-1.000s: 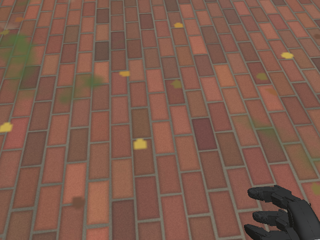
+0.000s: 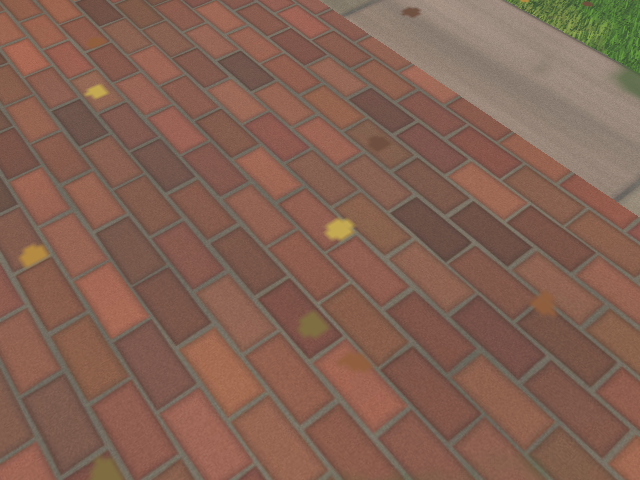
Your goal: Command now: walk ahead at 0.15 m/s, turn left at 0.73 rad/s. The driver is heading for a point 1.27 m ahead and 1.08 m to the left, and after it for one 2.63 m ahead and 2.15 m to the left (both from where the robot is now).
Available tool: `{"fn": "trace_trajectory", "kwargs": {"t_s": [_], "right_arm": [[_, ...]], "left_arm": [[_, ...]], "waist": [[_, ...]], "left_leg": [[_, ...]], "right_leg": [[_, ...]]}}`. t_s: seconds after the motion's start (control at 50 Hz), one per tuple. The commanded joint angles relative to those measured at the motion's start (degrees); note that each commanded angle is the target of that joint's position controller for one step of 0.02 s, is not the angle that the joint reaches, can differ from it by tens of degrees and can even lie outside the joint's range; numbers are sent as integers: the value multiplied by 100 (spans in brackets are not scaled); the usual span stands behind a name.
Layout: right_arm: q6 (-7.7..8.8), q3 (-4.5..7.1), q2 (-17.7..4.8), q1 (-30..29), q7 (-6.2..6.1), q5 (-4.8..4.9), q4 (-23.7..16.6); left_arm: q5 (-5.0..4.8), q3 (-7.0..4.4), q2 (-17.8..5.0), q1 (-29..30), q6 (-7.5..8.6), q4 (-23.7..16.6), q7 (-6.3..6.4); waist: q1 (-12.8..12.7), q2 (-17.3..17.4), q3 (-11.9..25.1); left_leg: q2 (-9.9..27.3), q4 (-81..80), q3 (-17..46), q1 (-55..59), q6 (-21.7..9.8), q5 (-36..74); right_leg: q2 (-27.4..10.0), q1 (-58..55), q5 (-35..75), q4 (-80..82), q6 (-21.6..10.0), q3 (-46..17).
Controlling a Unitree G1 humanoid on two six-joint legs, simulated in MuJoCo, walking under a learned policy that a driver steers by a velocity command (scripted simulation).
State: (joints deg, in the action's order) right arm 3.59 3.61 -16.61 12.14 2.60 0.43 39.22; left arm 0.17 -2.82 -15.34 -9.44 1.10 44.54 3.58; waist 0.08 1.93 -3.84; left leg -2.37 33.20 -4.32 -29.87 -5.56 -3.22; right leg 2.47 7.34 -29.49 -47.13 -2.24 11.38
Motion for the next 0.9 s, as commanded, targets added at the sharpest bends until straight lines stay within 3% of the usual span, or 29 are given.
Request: {"fn": "trace_trajectory", "kwargs": {"t_s": [0.02, 0.04, 0.06, 0.08, 0.1, 0.14, 0.2, 0.26, 0.36, 0.42, 0.44, 0.46, 0.48, 0.5, 0.52, 0.54, 0.56, 0.6, 0.64, 0.68, 0.76, 0.82, 0.86, 0.9], "right_arm": [[66, 376, -1583, 1023, -135, -379, -423], [5, 417, -1397, 473, -124, -287, -800], [-71, 326, -1067, 132, -166, -83, -896], [-137, 274, -917, 14, -210, 50, -940], [-181, 275, -892, -54, -263, 73, -968], [-287, 286, -827, -133, -336, 39, -1030], [-445, 390, -1026, 92, -488, 39, -1008], [-600, 436, -1065, -43, -569, 88, -1093], [-698, 450, -993, -151, -532, 54, -1198], [-707, 447, -981, -396, -490, 102, -1312], [-709, 407, -883, -432, -472, 132, -1341], [-719, 303, -543, 48, -443, 94, -1268], [-671, 329, -695, 17, -393, 128, -1457], [-596, 469, -1242, 69, -335, 58, -1371], [-609, 523, -1396, 127, -313, 96, -1189], [-667, 510, -1299, 183, -335, 100, -1041], [-711, 457, -1142, 233, -338, 86, -1012], [-718, 337, -883, 38, -304, 143, -1123], [-694, 271, -756, -282, -314, 174, -1264], [-683, 248, -711, -420, -312, 147, -1331], [-689, 201, -581, -429, -261, 91, -1317], [-765, 248, -631, -352, -210, 98, -1245], [-811, 281, -671, -286, -152, 149, -1189], [-770, 363, -722, 458, -89, 216, -806]], "left_arm": [[70, 54, -111, -728, 129, -747, -297], [-38, -57, -809, -444, 172, -720, -365], [-34, -113, -927, 126, 147, -864, -348], [49, -99, -801, 330, 89, -899, -293], [84, -94, -729, 410, 29, -963, -261], [51, -91, -553, 417, -36, -915, -253], [4, -53, -341, 558, -24, -852, -184], [-53, -97, -428, 702, -39, -799, -140], [-71, -186, -538, 970, 112, -802, -197], [-82, -302, -722, 605, 231, -653, -280], [-70, -357, -820, 400, 239, -571, -285], [5, -413, -1102, 479, 179, -653, -256], [221, -430, -1283, 520, 91, -697, -245], [238, -405, -1003, 615, 104, -819, -219], [155, -331, -723, 834, 73, -931, -160], [81, -289, -600, 914, 15, -985, -103], [30, -272, -628, 897, -30, -1004, -46], [81, -257, -705, 702, -97, -963, 20], [134, -288, -807, 421, -144, -905, 37], [139, -333, -910, 270, -164, -867, 18], [99, -435, -1111, 408, -164, -847, -85], [7, -494, -1186, 502, -121, -811, -193], [-141, -562, -1289, 285, -36, -719, -280], [-257, -554, -1216, 526, 15, -697, -290]], "waist": [[-97, 1538, 2359], [133, 516, 2409], [61, -246, 1557], [-66, -737, 1188], [-142, -653, 1026], [-208, -324, 832], [-65, -10, 1213], [39, 363, 1327], [234, 847, 1121], [51, 925, 1110], [-27, 680, 1163], [248, -325, 1424], [366, -1804, 1189], [320, -1624, 1054], [306, -1194, 910], [274, -849, 781], [216, -723, 673], [72, -741, 514], [-152, -945, 582], [-268, -1027, 726], [-225, -1098, 882], [-133, -1166, 875], [-123, -1150, 993], [335, -1068, 939]], "left_leg": [[2087, -838, 4810, 4165, -2033, 3412], [2071, -1325, 4804, 3867, -1937, 1547], [1734, -1513, 4268, 3026, -1614, 413], [1502, -1650, 3966, 2368, -1356, -198], [1253, -1678, 3688, 1896, -1210, -275], [747, -1632, 3083, 1433, -887, 42], [611, -1341, 2977, 1667, -748, 948], [484, -1263, 3102, 1717, -480, 146], [398, -1098, 3630, 1841, -358, -394], [248, -747, 3914, 1760, -208, -277], [8, -377, 3749, 1427, -44, -950], [-485, 723, 3040, 732, 202, -2886], [-1033, 2062, 1881, -249, 499, -3501], [-485, 3072, 1731, -599, 779, -3116], [-271, 3452, 1575, -658, 880, -2680], [-162, 3750, 1453, -710, 954, -2333], [-95, 4113, 1294, -860, 1007, -2077], [141, 4042, 844, -1012, 1077, -1815], [398, 3628, 638, -1202, 1181, -1702], [606, 3233, 591, -1165, 1253, -1731], [794, 2264, 360, -393, 1147, -1660], [727, 1470, 94, 279, 940, -1664], [694, 1023, -45, 752, 682, -1833], [501, 244, -356, 1865, 296, -1731]], "right_leg": [[824, 3192, -950, -4613, 608, -1850], [443, 3276, -344, -4455, 439, -2251], [272, 3434, 108, -3965, 378, -2156], [99, 3364, 353, -3524, 388, -2101], [25, 3133, 496, -2986, 401, -2128], [11, 2706, 615, -1819, 492, -2011], [175, 2503, 880, -746, 716, -1968], [222, 2365, 1393, -125, 766, -2070], [277, 1995, 1439, 894, 644, -2194], [179, 1154, 1841, 2160, 462, -2152], [-164, 490, 2433, 2781, 326, -2208], [-1324, -385, 2774, 2796, -178, -3093], [-2187, -226, 3438, 3032, -1013, -4252], [-2476, -61, 3375, 3028, -1309, -4414], [-2126, 6, 3085, 2880, -1124, -3680], [-1738, 61, 2748, 2787, -875, -3101], [-1599, 90, 2743, 2790, -810, -2796], [-1460, 107, 3090, 2913, -859, -2250], [-1552, -294, 3275, 2968, -982, -2002], [-1741, -583, 3419, 2978, -1085, -1845], [-1932, -371, 3451, 2975, -1029, -1239], [-2057, -160, 3412, 2854, -872, -856], [-2231, -43, 1412, 3059, -713, -906], [-2171, 689, -378, 2900, -391, -720]]}}
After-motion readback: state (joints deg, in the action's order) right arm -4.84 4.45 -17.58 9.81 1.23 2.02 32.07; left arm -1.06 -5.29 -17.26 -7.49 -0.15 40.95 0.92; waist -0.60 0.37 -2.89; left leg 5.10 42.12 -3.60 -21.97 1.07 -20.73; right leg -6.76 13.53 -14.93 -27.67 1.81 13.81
